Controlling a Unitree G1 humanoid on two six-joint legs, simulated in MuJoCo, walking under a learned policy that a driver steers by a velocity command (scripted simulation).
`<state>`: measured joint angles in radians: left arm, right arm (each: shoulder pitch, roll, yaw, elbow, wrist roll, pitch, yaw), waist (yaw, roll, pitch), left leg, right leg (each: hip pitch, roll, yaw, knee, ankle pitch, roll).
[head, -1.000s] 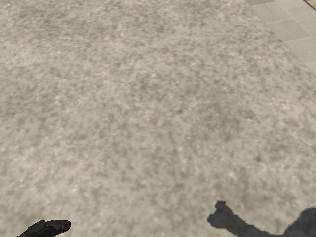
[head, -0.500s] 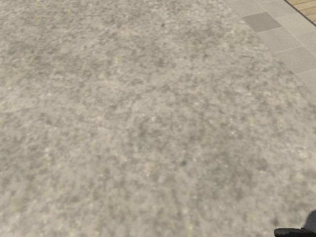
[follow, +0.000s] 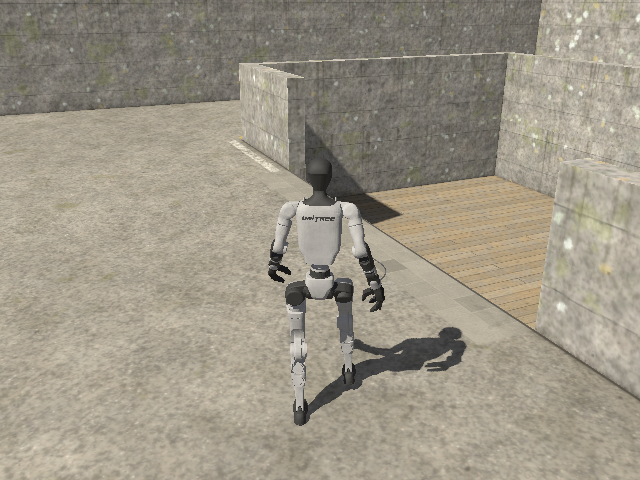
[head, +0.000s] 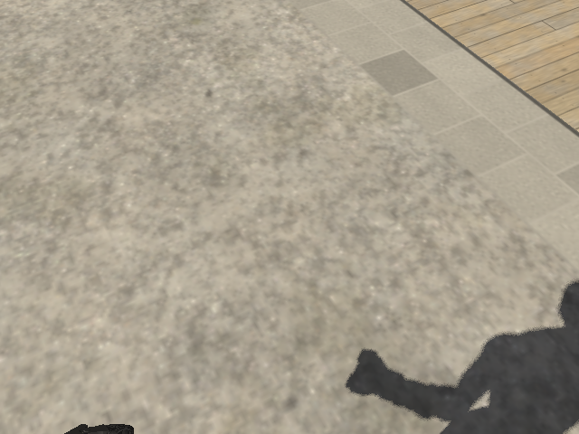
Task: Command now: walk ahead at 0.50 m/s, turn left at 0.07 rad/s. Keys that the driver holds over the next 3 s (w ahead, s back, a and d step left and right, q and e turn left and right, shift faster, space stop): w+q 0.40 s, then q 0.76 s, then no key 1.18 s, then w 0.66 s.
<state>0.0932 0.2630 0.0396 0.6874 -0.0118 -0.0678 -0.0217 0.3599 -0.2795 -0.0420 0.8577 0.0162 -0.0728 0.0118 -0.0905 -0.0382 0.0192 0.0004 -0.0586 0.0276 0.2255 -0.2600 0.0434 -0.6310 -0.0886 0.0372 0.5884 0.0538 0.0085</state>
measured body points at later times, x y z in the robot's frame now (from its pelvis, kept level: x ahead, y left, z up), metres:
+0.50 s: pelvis +0.27 -0.03 +0.00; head +0.30 -0.01 +0.45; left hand +0.25 +0.26 -0.13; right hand +0.50 -0.24 -0.10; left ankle +0.41 +0.16 -0.69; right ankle +0.20 -0.14 -0.74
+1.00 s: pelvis +0.41 +0.03 -0.01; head +0.44 +0.07 +0.44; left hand +0.41 +0.35 -0.12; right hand +0.68 -0.15 -0.09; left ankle +0.43 +0.13 -0.74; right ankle +0.55 -0.09 -0.71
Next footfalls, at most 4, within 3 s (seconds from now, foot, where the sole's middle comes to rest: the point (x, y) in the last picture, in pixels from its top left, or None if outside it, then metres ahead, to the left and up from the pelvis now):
0.10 right None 0.24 -0.14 -0.78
0.60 left None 0.47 0.14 -0.78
1.10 right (297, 392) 0.57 -0.05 -0.78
1.46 left None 0.37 0.14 -0.78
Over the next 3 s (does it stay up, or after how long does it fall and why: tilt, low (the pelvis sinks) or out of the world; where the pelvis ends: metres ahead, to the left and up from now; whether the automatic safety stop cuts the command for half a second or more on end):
stays up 0.61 0.17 -0.02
